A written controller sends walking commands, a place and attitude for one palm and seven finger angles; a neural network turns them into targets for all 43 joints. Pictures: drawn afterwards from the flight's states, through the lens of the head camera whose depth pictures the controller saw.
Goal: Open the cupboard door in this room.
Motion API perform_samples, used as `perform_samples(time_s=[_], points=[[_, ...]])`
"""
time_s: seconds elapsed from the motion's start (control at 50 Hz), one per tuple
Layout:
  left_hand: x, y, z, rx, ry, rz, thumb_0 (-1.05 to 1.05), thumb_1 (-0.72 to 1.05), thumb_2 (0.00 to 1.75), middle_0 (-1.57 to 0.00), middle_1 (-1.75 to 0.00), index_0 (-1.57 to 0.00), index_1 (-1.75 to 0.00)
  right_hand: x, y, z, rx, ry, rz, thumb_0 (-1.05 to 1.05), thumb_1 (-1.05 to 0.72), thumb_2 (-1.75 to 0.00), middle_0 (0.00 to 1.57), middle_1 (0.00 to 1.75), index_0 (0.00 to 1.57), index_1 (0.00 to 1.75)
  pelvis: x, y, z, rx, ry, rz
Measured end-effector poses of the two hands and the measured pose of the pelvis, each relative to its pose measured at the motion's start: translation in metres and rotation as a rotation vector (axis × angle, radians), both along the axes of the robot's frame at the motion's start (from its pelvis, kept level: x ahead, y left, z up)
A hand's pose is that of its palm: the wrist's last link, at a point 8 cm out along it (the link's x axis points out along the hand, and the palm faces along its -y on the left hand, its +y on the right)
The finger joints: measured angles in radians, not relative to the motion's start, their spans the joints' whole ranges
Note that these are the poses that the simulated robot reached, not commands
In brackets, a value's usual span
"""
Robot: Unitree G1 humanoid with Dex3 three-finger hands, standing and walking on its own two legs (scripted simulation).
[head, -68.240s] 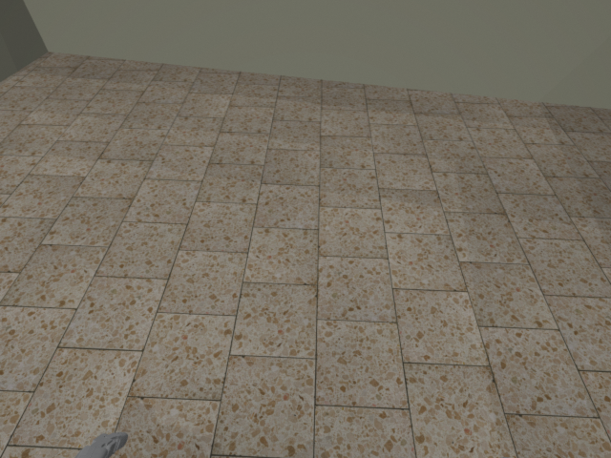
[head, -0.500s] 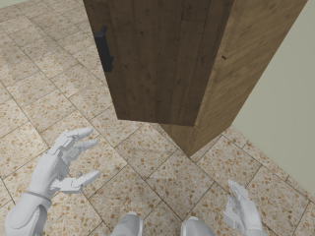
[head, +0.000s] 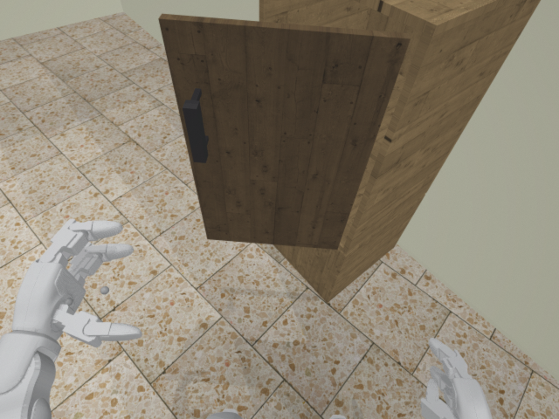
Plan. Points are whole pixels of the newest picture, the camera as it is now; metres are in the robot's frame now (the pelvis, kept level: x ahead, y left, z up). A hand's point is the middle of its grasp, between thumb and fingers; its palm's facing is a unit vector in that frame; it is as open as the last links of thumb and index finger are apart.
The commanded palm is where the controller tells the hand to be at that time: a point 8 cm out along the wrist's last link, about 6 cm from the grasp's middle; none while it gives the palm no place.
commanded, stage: raise the hand with hooked fingers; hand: left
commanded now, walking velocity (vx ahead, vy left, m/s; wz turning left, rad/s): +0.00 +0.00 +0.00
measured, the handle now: (198, 126) +0.58 +0.18 +0.08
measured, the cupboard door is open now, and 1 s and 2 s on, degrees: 47 47 47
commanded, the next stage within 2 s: move the hooked fingers beside the handle in 0.90 s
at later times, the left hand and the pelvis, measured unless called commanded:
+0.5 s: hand (78, 242) +0.31 +0.28 +0.10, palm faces -0.01 -1.00 -0.03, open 14.0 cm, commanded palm +0.27 +0.32 +0.10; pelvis +0.01 +0.00 +0.02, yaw +0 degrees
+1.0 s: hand (92, 250) +0.30 +0.26 +0.10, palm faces +0.02 -1.00 -0.03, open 14.0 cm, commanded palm +0.27 +0.31 +0.10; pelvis +0.01 -0.02 +0.02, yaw +0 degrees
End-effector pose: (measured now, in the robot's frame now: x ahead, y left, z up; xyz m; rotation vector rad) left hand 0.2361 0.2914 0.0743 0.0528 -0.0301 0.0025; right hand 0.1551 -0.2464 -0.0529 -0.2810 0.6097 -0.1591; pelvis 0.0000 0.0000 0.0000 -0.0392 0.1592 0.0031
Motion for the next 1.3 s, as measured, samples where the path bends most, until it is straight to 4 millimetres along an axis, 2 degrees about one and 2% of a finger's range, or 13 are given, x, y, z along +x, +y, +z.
perform_samples(time_s=[0.1, 0.2, 0.34, 0.44, 0.54, 0.7, 0.94, 1.08, 1.22, 1.3], points=[[0.007, 0.019, 0.005, 0.002, 0.054, 0.034, -0.01, -0.40, 0.34, -0.29, -1.14, -0.29, -1.13, 0.016, 0.019, 0.003, 0.037, -0.014, 0.052, 0.01, -0.90, -0.90, 0.20, 0.30, 0.20, 0.30, 0.004, 0.004, 0.004, -0.002, -0.007, 0.007], [0.012, 0.025, 0.001, -0.011, 0.110, 0.018, -0.01, -0.46, 0.31, -0.30, -1.18, -0.30, -1.17, 0.020, 0.027, 0.000, 0.042, 0.017, 0.074, 0.01, -0.90, -0.90, 0.20, 0.30, 0.20, 0.30, 0.006, 0.006, 0.007, -0.003, -0.007, 0.008], [0.030, 0.037, 0.024, 0.003, 0.017, 0.027, -0.02, -0.49, 0.30, -0.30, -1.20, -0.30, -1.19, 0.011, 0.021, -0.004, 0.025, 0.075, 0.058, 0.01, -0.90, -0.90, 0.20, 0.30, 0.20, 0.30, 0.010, 0.004, 0.011, -0.003, -0.016, 0.009], [0.045, 0.045, 0.028, -0.016, 0.055, 0.014, -0.02, -0.49, 0.30, -0.30, -1.20, -0.30, -1.19, 0.000, 0.009, -0.005, 0.014, 0.107, 0.019, 0.01, -0.90, -0.90, 0.20, 0.30, 0.20, 0.30, 0.011, 0.002, 0.014, -0.001, -0.018, 0.007], [0.050, 0.037, 0.028, -0.021, 0.080, -0.017, -0.02, -0.49, 0.30, -0.30, -1.20, -0.30, -1.19, -0.009, -0.002, -0.003, 0.009, 0.119, -0.009, 0.02, -0.90, -0.90, 0.20, 0.30, 0.20, 0.30, 0.012, 0.001, 0.017, 0.005, -0.012, -0.005], [0.045, 0.027, 0.023, -0.031, 0.051, 0.015, -0.02, -0.49, 0.30, -0.30, -1.20, -0.30, -1.20, -0.016, -0.012, -0.002, 0.003, 0.135, -0.017, 0.02, -0.90, -0.90, 0.20, 0.30, 0.20, 0.30, 0.010, -0.005, 0.017, 0.012, -0.016, -0.009], [0.038, 0.019, 0.029, -0.021, 0.043, 0.013, -0.02, -0.49, 0.30, -0.30, -1.20, -0.30, -1.20, -0.010, -0.012, -0.005, 0.030, 0.108, -0.009, 0.02, -0.90, -0.90, 0.20, 0.30, 0.20, 0.30, 0.006, -0.014, 0.018, 0.017, -0.029, -0.005], [0.038, 0.017, 0.025, -0.026, 0.064, 0.017, -0.02, -0.50, 0.30, -0.30, -1.20, -0.30, -1.20, -0.007, -0.014, -0.005, 0.029, 0.099, 0.002, 0.01, -0.90, -0.90, 0.20, 0.30, 0.20, 0.30, 0.004, -0.017, 0.017, 0.019, -0.028, -0.002], [0.059, 0.023, 0.022, -0.039, 0.048, 0.028, -0.02, -0.50, 0.30, -0.30, -1.20, -0.30, -1.20, -0.015, -0.022, -0.010, -0.003, 0.141, -0.007, 0.01, -0.90, -0.90, 0.20, 0.30, 0.20, 0.30, -0.001, -0.020, 0.014, 0.016, -0.017, 0.004], [0.080, 0.016, 0.027, -0.030, 0.038, -0.017, -0.02, -0.50, 0.30, -0.30, -1.20, -0.30, -1.20, -0.026, -0.026, -0.013, -0.013, 0.174, -0.029, 0.01, -0.90, -0.90, 0.20, 0.30, 0.20, 0.30, -0.001, -0.018, 0.013, 0.014, -0.006, 0.004]])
